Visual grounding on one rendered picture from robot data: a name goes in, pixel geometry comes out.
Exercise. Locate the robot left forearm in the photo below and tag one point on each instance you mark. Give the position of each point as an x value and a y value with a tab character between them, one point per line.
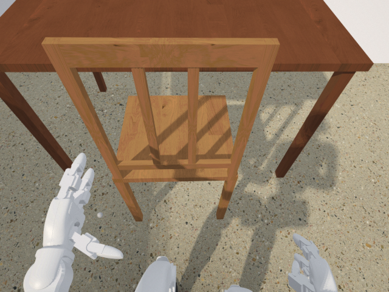
51	272

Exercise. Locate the robot left shin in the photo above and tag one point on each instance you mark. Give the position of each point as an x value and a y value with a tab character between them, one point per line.
162	258

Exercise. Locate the table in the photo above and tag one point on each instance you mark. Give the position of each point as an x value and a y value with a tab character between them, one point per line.
311	37

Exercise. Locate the chair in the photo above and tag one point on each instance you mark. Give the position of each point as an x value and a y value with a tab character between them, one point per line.
168	138

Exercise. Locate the robot left thigh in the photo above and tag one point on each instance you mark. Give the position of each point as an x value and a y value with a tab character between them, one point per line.
160	276

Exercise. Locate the robot right hand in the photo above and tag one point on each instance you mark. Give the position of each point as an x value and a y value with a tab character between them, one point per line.
317	275

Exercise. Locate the robot left hand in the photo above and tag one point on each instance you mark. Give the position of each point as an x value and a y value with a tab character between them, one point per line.
67	208

